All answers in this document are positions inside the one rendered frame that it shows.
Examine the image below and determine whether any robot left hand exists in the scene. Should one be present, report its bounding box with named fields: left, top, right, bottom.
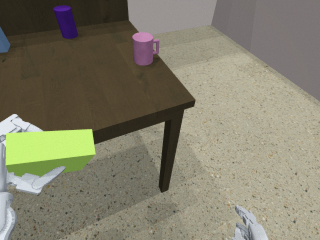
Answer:
left=0, top=114, right=66, bottom=195

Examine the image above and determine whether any table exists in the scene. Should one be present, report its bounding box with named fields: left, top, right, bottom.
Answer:
left=0, top=0, right=196, bottom=193

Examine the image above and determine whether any robot right hand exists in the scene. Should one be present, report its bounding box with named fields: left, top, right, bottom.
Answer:
left=231, top=205, right=269, bottom=240

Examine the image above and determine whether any sponge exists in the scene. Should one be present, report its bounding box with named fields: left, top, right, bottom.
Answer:
left=5, top=129, right=96, bottom=177

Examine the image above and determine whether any left robot forearm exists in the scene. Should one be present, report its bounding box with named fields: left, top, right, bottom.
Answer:
left=0, top=192, right=17, bottom=240

